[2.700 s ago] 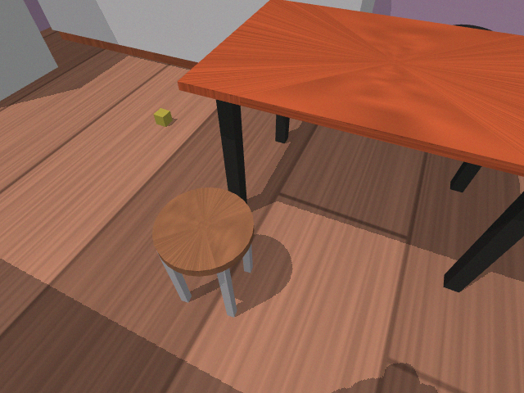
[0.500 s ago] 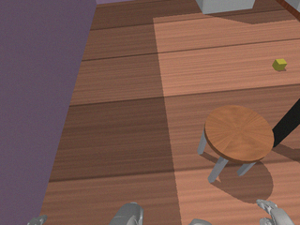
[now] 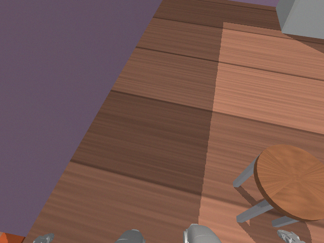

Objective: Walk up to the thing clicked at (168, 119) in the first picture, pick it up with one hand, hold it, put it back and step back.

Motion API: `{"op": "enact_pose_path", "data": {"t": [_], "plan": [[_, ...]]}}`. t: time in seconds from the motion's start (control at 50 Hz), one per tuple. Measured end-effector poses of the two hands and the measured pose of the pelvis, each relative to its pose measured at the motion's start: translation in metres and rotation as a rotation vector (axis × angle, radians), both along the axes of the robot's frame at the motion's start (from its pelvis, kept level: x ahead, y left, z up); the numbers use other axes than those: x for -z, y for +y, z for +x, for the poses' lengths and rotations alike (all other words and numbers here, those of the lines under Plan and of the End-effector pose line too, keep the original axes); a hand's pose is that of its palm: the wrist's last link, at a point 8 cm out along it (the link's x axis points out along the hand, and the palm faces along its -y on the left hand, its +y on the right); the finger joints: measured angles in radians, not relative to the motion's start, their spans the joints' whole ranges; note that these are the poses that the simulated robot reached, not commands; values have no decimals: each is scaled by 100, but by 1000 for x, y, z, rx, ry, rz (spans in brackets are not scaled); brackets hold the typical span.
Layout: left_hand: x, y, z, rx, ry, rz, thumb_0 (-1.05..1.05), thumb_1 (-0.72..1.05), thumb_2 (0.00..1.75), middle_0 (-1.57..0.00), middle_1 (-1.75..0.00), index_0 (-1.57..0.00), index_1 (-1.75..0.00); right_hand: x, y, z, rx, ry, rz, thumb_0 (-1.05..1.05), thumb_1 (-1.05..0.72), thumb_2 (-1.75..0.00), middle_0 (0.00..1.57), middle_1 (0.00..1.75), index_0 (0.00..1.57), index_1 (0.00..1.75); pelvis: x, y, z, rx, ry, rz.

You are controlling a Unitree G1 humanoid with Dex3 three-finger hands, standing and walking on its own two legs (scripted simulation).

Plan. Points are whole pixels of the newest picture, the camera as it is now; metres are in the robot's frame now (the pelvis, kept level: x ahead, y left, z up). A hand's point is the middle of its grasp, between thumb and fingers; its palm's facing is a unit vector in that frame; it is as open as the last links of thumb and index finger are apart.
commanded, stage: walk up
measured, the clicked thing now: out of the picture +0.99 -1.59 -0.71
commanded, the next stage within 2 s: stand in 1.36 s
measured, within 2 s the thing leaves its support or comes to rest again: neither
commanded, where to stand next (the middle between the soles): +0.08 -0.02 m, yaw +11 degrees
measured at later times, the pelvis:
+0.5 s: pelvis +0.00 +0.01 +0.01, yaw +11 degrees
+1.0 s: pelvis +0.01 -0.01 +0.03, yaw +14 degrees
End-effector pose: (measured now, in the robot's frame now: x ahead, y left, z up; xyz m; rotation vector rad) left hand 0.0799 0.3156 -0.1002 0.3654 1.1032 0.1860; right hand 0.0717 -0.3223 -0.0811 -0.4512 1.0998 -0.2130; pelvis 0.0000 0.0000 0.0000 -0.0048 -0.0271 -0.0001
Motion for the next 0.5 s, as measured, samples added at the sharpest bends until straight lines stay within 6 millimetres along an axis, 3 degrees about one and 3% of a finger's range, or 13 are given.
{"op": "enact_pose_path", "data": {"t": [0.06, 0.14, 0.26, 0.38, 0.5], "plan": [[0, -10, -9, -24, -19, 20, 1, 90, 90, -20, -30, -20, -30, 14, -8, 20, -21, -18, 14, 1, -90, -90, 20, 30, 20, 30, 7, -10, -3, -28, -8, -12], [-12, -16, -27, -67, -19, 22, 1, 90, 90, -20, -30, -20, -30, 15, -3, 43, -67, -25, 34, 1, -90, -90, 20, 30, 20, 30, -1, -14, -6, -76, -21, 12], [-29, -3, -58, -120, 1, 50, 1, 90, 90, -21, -30, -20, -30, 9, 8, 60, -145, 3, 61, 1, -91, -90, 20, 30, 20, 30, -12, -9, -6, -122, -5, 24], [-13, 28, -89, -206, 53, 53, 1, 90, 90, -20, -30, -20, -30, 9, 28, 67, -172, 9, 33, 1, -91, -90, 20, 30, 20, 30, -4, 6, -4, -152, -12, 41], [-2, 28, -98, -269, 87, 11, 1, 90, 90, -20, -30, -20, -30, 3, 46, 68, -193, 2, 39, 1, -90, -90, 20, 30, 20, 30, -8, 12, -1, -185, -15, 8]]}}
